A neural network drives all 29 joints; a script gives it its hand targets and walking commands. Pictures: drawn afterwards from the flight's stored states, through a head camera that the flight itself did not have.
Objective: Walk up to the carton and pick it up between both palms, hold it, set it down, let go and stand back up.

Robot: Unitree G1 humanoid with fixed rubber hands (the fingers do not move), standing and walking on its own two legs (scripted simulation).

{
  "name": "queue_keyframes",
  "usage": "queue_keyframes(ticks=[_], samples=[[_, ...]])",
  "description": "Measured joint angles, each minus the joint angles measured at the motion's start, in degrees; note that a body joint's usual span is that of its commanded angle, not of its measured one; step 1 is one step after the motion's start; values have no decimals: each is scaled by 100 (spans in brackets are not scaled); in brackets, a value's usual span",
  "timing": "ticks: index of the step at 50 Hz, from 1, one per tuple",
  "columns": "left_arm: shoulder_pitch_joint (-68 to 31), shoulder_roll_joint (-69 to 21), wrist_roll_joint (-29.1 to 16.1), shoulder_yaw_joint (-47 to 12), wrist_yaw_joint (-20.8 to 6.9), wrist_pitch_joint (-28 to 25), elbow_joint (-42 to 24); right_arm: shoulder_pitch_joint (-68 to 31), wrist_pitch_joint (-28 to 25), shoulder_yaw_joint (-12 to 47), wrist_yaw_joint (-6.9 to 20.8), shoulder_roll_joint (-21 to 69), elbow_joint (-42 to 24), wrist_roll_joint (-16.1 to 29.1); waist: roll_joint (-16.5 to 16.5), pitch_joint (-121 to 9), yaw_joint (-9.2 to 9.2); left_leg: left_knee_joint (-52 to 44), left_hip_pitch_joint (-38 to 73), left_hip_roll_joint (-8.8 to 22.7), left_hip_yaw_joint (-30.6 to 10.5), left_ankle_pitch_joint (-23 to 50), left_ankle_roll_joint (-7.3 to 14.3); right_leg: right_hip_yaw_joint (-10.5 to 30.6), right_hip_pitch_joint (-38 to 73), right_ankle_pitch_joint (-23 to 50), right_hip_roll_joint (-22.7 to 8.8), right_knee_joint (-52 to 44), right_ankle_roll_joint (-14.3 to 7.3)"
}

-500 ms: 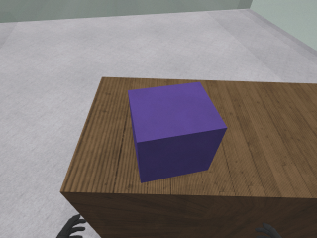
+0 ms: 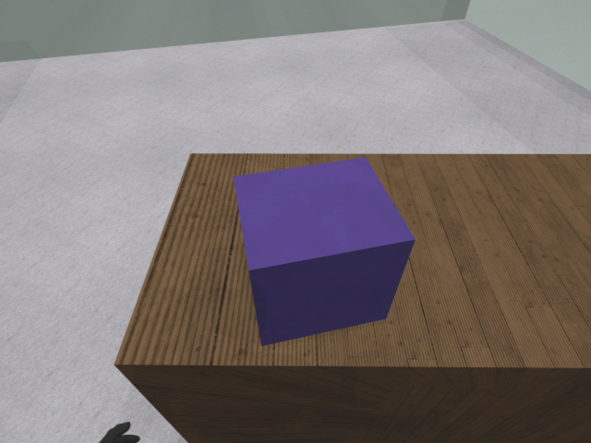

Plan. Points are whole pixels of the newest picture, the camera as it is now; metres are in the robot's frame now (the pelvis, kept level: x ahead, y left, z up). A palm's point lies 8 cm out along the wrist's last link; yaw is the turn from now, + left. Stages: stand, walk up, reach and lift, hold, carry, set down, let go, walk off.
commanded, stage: stand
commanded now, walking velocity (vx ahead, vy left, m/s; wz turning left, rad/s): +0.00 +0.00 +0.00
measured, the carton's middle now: (313, 251) +0.39 +0.00 +0.03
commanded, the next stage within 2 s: none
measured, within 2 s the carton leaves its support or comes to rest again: neither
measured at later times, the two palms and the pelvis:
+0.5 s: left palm out of the picture +0.04 +0.31 -0.12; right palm out of the picture +0.03 -0.31 -0.11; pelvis -0.02 +0.00 +0.00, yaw +0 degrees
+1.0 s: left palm out of the picture +0.06 +0.31 -0.11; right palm out of the picture +0.06 -0.31 -0.11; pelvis -0.01 +0.00 +0.00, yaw +0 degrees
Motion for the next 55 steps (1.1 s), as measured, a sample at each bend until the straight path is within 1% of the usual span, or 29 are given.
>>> queue_keyframes(ticks=[15,22,26,33,55], samples=[[129,91,-30,1,-35,34,421,-7,22,28,33,-80,374,33,4,190,22,-136,-74,13,-8,242,-7,24,-32,297,16,-234,-1],[153,115,-43,-12,-41,48,548,11,13,62,53,-62,495,23,-13,203,21,-141,-121,3,-15,270,-4,39,-78,327,9,-239,9],[136,91,-61,-8,-38,49,577,-17,5,63,44,-74,560,44,-3,218,45,-142,-130,-9,-6,266,3,60,-109,308,0,-203,17],[99,79,-98,-38,-29,38,621,-115,-8,104,19,-59,587,87,27,167,7,-163,-113,-4,-33,249,-6,51,-81,290,6,-234,15],[-33,111,-104,-38,-4,29,625,-317,5,136,8,-89,693,76,71,168,3,-262,-30,19,-51,206,-32,77,-8,245,30,-321,9]])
